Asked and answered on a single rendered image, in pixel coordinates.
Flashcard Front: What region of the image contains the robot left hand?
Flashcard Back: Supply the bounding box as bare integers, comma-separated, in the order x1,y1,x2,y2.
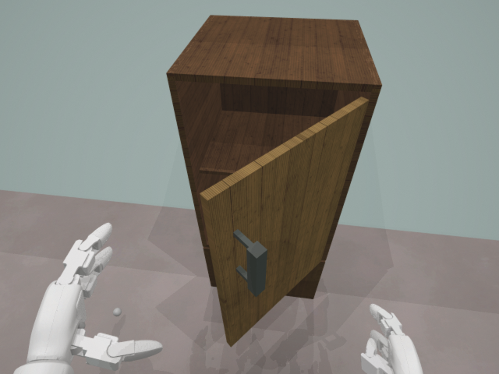
27,223,163,371

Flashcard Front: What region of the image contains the handle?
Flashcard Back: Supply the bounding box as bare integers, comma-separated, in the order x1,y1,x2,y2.
233,229,267,297

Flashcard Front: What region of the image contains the robot right hand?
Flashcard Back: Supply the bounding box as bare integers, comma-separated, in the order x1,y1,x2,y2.
361,304,423,374

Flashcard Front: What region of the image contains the cupboard door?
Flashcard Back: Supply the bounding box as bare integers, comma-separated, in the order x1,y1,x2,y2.
200,97,369,347

